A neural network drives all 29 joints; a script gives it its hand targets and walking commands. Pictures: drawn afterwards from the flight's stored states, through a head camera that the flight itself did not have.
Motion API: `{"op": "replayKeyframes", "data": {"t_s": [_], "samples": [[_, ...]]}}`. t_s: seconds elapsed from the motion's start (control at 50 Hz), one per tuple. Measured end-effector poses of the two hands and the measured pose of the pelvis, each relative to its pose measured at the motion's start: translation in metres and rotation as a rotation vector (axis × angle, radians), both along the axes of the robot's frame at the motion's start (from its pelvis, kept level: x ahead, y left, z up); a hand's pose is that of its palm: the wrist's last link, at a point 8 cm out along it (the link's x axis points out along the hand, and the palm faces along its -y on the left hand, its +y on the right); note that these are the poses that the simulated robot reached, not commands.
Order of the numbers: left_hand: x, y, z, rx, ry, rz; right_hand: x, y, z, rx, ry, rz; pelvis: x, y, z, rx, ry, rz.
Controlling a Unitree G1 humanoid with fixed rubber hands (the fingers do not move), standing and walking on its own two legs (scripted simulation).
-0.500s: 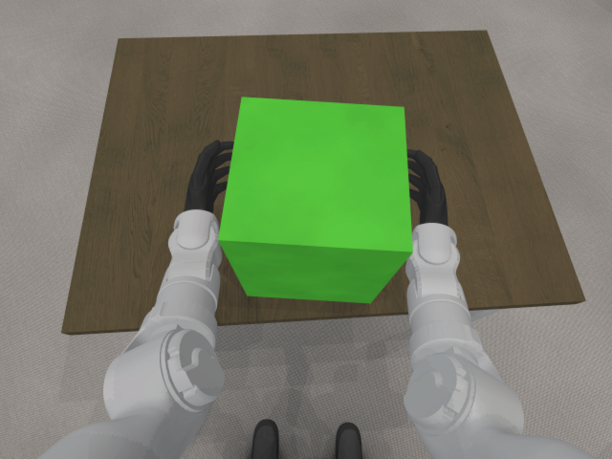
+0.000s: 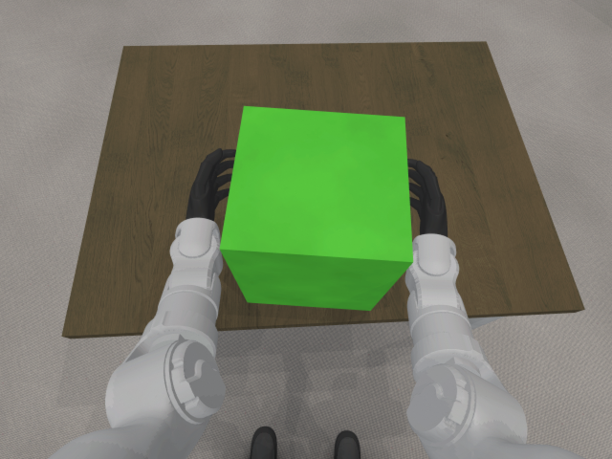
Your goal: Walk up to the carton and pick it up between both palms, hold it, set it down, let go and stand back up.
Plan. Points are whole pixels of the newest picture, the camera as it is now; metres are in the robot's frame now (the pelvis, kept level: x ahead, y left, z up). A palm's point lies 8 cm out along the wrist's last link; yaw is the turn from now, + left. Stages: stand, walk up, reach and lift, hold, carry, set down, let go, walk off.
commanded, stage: reach and lift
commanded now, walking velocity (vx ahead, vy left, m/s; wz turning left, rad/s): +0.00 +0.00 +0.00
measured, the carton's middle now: (315, 222) +0.44 -0.01 -0.06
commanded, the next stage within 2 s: none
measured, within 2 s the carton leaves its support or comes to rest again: leaves its support in 0.32 s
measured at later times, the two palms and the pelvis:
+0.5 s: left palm (190, 225) +0.40 +0.15 +0.02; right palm (435, 232) +0.38 -0.15 +0.03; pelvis -0.02 +0.00 +0.00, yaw +1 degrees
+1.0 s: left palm (184, 229) +0.37 +0.14 +0.06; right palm (454, 244) +0.35 -0.16 +0.06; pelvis -0.02 -0.01 +0.01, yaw +1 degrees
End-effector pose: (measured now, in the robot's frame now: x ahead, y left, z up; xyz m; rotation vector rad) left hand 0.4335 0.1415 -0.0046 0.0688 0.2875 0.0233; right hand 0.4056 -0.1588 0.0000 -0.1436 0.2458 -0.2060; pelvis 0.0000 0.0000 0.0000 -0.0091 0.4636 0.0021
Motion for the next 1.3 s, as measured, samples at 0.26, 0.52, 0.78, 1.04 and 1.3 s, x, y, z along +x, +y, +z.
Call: {"op": "replayKeyframes", "data": {"t_s": [0.26,0.52,0.78,1.04,1.3], "samples": [[-0.020,0.003,0.000,-0.019,0.009,0.010,-0.019,0.003,0.002,0.007,0.004,0.002,-0.006,0.001,0.000,-0.001,-0.015,0.008],[-0.037,0.009,0.030,-0.023,-0.025,0.028,-0.030,0.009,0.035,0.007,-0.029,0.018,-0.022,0.000,0.003,-0.002,-0.109,0.017],[-0.057,0.008,0.052,-0.010,-0.033,0.018,-0.052,0.009,0.054,0.019,-0.030,0.016,-0.027,-0.005,0.007,0.000,-0.243,0.026],[-0.062,0.003,0.068,-0.013,-0.060,0.016,-0.059,0.004,0.064,0.045,-0.053,0.004,-0.023,-0.006,0.009,0.001,-0.304,0.018],[-0.072,0.005,0.091,-0.011,-0.076,0.020,-0.069,0.005,0.079,0.094,-0.061,0.000,-0.022,-0.007,0.010,0.002,-0.388,0.025]]}}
